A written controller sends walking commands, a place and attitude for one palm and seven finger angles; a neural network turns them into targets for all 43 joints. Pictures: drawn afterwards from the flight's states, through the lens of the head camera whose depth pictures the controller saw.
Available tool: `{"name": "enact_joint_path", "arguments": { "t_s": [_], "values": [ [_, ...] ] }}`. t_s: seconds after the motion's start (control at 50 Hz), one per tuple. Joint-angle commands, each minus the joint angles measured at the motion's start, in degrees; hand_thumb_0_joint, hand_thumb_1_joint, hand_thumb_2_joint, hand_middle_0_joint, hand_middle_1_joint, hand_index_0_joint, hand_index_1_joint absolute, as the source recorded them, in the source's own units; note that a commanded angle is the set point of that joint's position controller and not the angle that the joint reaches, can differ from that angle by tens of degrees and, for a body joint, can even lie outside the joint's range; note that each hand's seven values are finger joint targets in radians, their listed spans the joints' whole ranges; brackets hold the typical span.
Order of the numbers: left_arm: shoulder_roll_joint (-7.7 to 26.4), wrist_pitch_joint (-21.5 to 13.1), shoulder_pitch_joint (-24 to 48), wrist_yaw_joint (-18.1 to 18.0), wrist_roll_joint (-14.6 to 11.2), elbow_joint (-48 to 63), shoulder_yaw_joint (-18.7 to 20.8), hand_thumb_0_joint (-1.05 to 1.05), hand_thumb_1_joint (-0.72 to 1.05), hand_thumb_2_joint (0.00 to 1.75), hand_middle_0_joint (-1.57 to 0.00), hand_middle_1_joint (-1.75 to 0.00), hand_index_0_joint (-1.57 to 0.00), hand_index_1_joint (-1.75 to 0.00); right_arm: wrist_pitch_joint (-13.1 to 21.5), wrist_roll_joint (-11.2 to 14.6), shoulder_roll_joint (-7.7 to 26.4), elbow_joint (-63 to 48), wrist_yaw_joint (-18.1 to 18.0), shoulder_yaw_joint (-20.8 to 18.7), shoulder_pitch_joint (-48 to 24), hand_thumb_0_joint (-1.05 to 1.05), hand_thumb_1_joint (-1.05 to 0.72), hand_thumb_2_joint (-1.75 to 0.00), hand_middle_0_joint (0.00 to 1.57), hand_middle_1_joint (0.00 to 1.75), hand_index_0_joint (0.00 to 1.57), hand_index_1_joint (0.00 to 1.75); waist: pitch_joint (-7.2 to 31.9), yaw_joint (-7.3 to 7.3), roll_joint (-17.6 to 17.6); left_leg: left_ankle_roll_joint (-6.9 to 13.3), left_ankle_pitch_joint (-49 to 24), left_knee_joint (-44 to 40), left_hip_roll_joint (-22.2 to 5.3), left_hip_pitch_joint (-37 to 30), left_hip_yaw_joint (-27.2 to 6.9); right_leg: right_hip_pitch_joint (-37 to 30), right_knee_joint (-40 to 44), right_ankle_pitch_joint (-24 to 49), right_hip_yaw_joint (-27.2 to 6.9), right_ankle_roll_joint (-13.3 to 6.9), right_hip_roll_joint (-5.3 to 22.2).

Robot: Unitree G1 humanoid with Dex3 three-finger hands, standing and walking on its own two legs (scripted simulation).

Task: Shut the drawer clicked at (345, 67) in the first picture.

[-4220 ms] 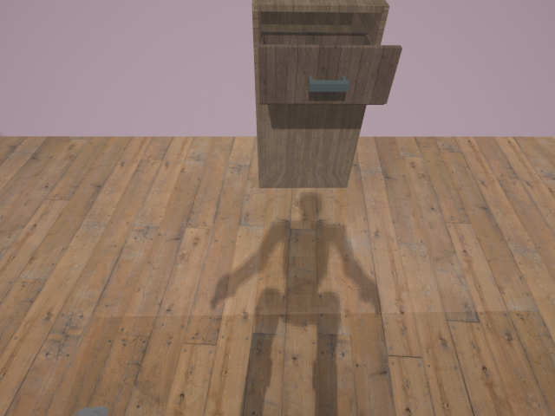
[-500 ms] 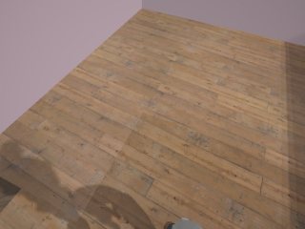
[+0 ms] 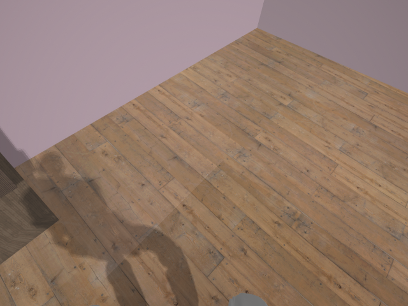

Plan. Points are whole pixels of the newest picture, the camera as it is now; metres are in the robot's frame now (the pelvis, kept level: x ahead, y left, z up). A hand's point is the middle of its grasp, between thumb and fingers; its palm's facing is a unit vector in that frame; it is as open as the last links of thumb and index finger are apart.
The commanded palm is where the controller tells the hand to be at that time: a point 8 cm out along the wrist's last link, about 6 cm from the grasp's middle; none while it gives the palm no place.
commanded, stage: turn to face it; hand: left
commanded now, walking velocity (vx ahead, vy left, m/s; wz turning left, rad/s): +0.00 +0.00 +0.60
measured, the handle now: out of the picture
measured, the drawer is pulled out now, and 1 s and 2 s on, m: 0.28 0.28 0.28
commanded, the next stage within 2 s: take the last steps up to it in 1.30 s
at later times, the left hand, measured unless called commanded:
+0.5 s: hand out of the picture -0.01 +0.14 -0.14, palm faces +0.34 -0.89 -0.29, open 7.4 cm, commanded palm none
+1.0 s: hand out of the picture -0.12 +0.18 -0.16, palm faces +0.62 -0.73 -0.28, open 7.4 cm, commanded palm none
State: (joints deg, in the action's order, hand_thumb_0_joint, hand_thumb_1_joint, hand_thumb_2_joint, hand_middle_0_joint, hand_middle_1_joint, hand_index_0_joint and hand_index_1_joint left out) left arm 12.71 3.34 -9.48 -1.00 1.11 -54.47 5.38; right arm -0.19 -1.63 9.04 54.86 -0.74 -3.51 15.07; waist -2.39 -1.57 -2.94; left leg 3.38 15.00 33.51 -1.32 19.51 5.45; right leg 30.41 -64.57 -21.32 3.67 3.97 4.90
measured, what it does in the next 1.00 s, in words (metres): steps on the spot, turning left: right foot, then left foot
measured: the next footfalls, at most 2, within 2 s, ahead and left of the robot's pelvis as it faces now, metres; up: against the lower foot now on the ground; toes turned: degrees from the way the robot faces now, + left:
right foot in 0.32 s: +0.05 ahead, -0.16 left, +0.00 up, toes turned +9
left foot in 0.74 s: -0.07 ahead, +0.08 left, +0.00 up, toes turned +35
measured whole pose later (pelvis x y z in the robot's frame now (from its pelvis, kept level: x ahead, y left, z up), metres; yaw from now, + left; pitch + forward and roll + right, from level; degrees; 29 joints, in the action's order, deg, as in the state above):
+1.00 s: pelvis -0.04 -0.04 +0.00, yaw +36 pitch +0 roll +0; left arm 15.5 3.5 -11.3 -0.9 0.6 -51.4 4.5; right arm -2.1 -1.3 12.2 51.7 0.5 -2.8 9.0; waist -4.3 0.8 -1.1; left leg 0.9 14.2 28.9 1.0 14.7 -1.5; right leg 26.3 -56.0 -23.9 1.5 5.0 5.3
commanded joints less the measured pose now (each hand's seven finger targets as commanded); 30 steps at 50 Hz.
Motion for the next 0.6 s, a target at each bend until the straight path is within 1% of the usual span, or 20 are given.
{"name": "enact_joint_path", "arguments": {
  "t_s": [0.0,0.04,0.08,0.12,0.16,0.2,0.22,0.24,0.26,0.28,0.3,0.32,0.34,0.36,0.38,0.4,0.44,0.46,0.5,0.58],
  "values": [
    [2.8,-1.7,0.5,0.1,-0.3,5.1,0.5,0.0,0.9,0.9,-0.2,-0.3,-0.2,-0.3,1.0,0.4,11.6,-3.4,-0.6,-2.7,2.4,0.0,-0.9,-0.9,0.2,0.3,0.2,0.3,6.6,-0.28,9.9,5.9,-22.6,-14.3,-13.4,-14.3,-17.6,3.8,3.4,-0.4,-3.0,1.3,0.3],
    [3.0,-1.6,1.4,-0.1,-0.5,5.7,0.3,0.0,0.9,0.9,-0.2,-0.3,-0.2,-0.3,0.5,0.4,12.6,-3.4,-0.4,-3.0,2.6,0.0,-0.9,-0.9,0.2,0.3,0.2,0.3,6.3,-0.97,9.7,6.6,-21.8,-14.2,-13.7,-14.8,-19.2,2.5,7.3,-2.3,-3.0,1.4,-0.4],
    [3.1,-1.5,1.8,-0.1,-0.5,6.1,0.3,0.0,0.9,0.9,-0.2,-0.3,-0.2,-0.3,0.0,0.3,13.3,-3.7,-0.2,-3.3,2.0,0.0,-0.9,-0.9,0.2,0.3,0.2,0.3,5.0,-1.2,10.1,6.7,-17.9,-14.8,-13.4,-13.1,-20.7,0.9,10.1,-2.9,-3.0,1.2,-1.0],
    [3.5,-1.5,0.9,-0.1,-0.6,6.3,0.2,0.0,0.9,0.9,-0.2,-0.3,-0.2,-0.3,-0.4,0.3,14.3,-4.3,0.0,-3.5,0.4,0.0,-0.9,-0.9,0.2,0.3,0.2,0.3,4.9,-0.87,11.5,6.6,-14.4,-14.9,-12.7,-11.4,-22.1,-1.4,13.3,-3.3,-3.0,0.9,-1.6],
    [3.8,-1.7,0.1,-0.2,-0.6,6.6,0.1,0.0,0.9,0.9,-0.2,-0.3,-0.2,-0.3,-0.7,0.2,14.8,-4.8,0.2,-3.7,-0.6,0.0,-0.9,-0.9,0.2,0.3,0.2,0.3,5.4,-0.65,12.8,6.4,-15.1,-14.0,-11.9,-10.0,-23.5,-4.7,17.8,-3.3,-3.0,0.5,-2.6],
    [3.9,-1.9,-2.1,-0.4,-0.9,6.5,0.0,0.0,0.9,0.9,-0.2,-0.3,-0.2,-0.3,-1.1,0.1,15.6,-5.7,0.4,-4.0,-2.4,0.0,-0.9,-0.9,0.2,0.3,0.2,0.3,5.8,0.2,12.7,6.0,-14.2,-13.4,-11.1,-6.9,-25.5,-9.7,22.8,-2.9,-2.5,-0.1,-3.7],
    [4.2,-2.0,-4.0,-0.5,-1.0,6.2,0.0,0.0,0.9,0.9,-0.2,-0.3,-0.2,-0.3,-1.3,0.2,15.8,-6.2,0.5,-4.1,-3.6,0.0,-0.9,-0.9,0.2,0.3,0.2,0.3,6.1,0.99,12.5,5.4,-13.4,-12.6,-10.3,-5.4,-25.7,-12.7,26.5,-1.2,-2.2,-0.4,-4.3],
    [4.7,-2.2,-6.1,-0.6,-1.0,5.9,0.1,0.0,0.9,0.9,-0.2,-0.3,-0.2,-0.3,-1.5,0.4,15.5,-6.8,0.7,-4.2,-4.6,0.0,-0.9,-0.9,0.2,0.3,0.2,0.3,6.1,2.04,11.8,4.2,-11.0,-11.2,-8.9,-1.8,-25.5,-17.7,32.4,2.8,-1.7,-0.6,-4.3],
    [6.2,-2.7,-8.7,-0.8,-0.8,5.5,0.5,0.0,0.9,0.9,-0.2,-0.3,-0.2,-0.3,-1.7,0.8,14.5,-7.5,0.9,-4.1,-6.0,0.0,-0.9,-0.9,0.2,0.3,0.2,0.3,5.9,3.63,9.6,1.8,-6.6,-8.0,-6.5,3.6,-23.6,-24.3,41.1,6.9,-2.7,-1.2,-2.5],
    [10.8,-3.2,-10.2,-1.2,0.2,5.9,1.4,0.0,0.9,0.9,-0.2,-0.3,-0.2,-0.3,-1.8,1.3,10.4,-8.5,1.3,-3.6,-5.3,0.0,-0.9,-0.9,0.2,0.3,0.2,0.3,5.6,4.32,-4.1,-2.6,4.8,3.9,0.3,14.3,-16.9,-30.9,51.2,-0.4,-15.1,-5.1,9.7],
    [14.9,-3.1,-7.9,-1.2,0.5,7.5,1.5,0.0,0.9,0.9,-0.2,-0.3,-0.2,-0.3,-1.6,0.8,8.7,-10.2,1.4,-3.2,-5.7,0.0,-0.9,-0.9,0.2,0.3,0.2,0.3,3.4,4.03,-15.9,-6.0,17.1,18.2,5.7,19.2,-8.0,-25.7,54.1,0.4,-26.7,-11.2,23.0],
    [13.0,-3.4,-5.4,-1.4,0.0,8.3,1.3,0.0,0.9,0.9,-0.2,-0.3,-0.2,-0.3,-2.0,0.0,11.8,-9.9,1.4,-3.7,-7.1,0.0,-0.9,-0.9,0.2,0.3,0.2,0.3,2.5,3.43,-12.8,-5.0,16.3,26.4,2.0,16.7,-11.1,-19.2,53.3,3.7,-23.1,-12.3,22.3],
    [11.5,-3.6,-2.3,-1.3,0.0,8.9,0.9,0.0,0.9,0.9,-0.2,-0.3,-0.2,-0.3,-2.3,0.2,11.3,-8.8,1.7,-3.8,-6.8,0.0,-0.9,-0.9,0.2,0.3,0.2,0.3,0.9,1.51,-10.4,-5.3,13.3,31.8,1.3,16.2,-10.4,-17.1,51.7,7.5,-19.7,-11.8,19.1],
    [9.5,-3.6,0.1,-1.3,-0.1,9.3,0.4,0.0,0.9,0.9,-0.2,-0.3,-0.2,-0.3,-2.6,0.3,11.3,-7.8,2.0,-3.7,-5.6,0.0,-0.9,-0.9,0.2,0.3,0.2,0.3,0.3,0.02,-6.0,-5.8,9.9,34.8,0.0,15.5,-9.4,-16.7,49.4,12.8,-14.0,-11.2,16.7],
    [8.3,-3.9,1.0,-1.1,0.1,9.5,-0.3,0.0,0.9,0.9,-0.2,-0.3,-0.2,-0.3,-2.8,0.3,10.4,-6.8,2.4,-3.5,-5.0,0.0,-0.9,-0.9,0.2,0.3,0.2,0.3,-1.0,-0.7,-4.7,-6.6,6.9,36.4,-0.4,15.0,-7.8,-17.0,47.3,18.2,-8.0,-10.3,14.1],
    [8.1,-4.2,0.0,-1.1,0.2,9.4,-0.4,0.0,0.9,0.9,-0.2,-0.3,-0.2,-0.3,-2.8,0.4,9.8,-6.5,2.5,-3.2,-4.6,0.0,-0.9,-0.9,0.2,0.3,0.2,0.3,0.0,-0.34,-5.5,-7.2,6.3,35.8,-0.4,14.6,-6.5,-18.6,46.1,21.8,-5.4,-10.1,13.4],
    [8.6,-4.1,-3.4,-1.1,0.3,8.5,-0.4,0.0,0.9,0.9,-0.2,-0.3,-0.2,-0.3,-3.0,0.5,9.4,-6.8,2.6,-2.9,-6.7,0.0,-0.9,-0.9,0.2,0.3,0.2,0.3,0.5,1.52,-6.9,-7.9,6.9,32.7,-0.7,14.1,-4.9,-21.3,45.5,24.3,-3.4,-10.3,13.6],
    [8.9,-4.0,-4.7,-1.1,0.3,7.9,-0.3,0.0,0.9,0.9,-0.2,-0.3,-0.2,-0.3,-3.1,0.6,9.2,-7.2,2.7,-2.8,-8.3,0.0,-0.9,-0.9,0.2,0.3,0.2,0.3,0.1,2.24,-6.0,-8.0,7.4,30.6,-0.8,13.6,-4.3,-21.9,45.5,24.6,-3.0,-10.4,14.1],
    [10.2,-3.9,-6.8,-0.9,0.5,7.2,0.0,0.0,0.9,0.9,-0.2,-0.3,-0.2,-0.3,-3.1,0.6,8.7,-7.8,2.8,-2.3,-10.8,0.0,-0.9,-0.9,0.2,0.3,0.2,0.3,0.4,3.57,-6.8,-8.2,8.7,25.8,-1.0,12.5,-3.0,-23.7,44.9,26.4,-2.2,-10.9,15.0],
    [12.1,-3.4,-8.4,-0.8,0.8,6.5,0.6,0.0,0.9,0.9,-0.2,-0.3,-0.2,-0.3,-2.6,1.0,8.3,-8.7,2.9,-1.7,-13.5,0.0,-0.9,-0.9,0.2,0.3,0.2,0.3,2.3,4.96,-9.3,-7.5,10.9,15.8,-0.8,7.7,-0.6,-25.3,42.8,29.4,-0.3,-11.2,16.7]
  ]
}}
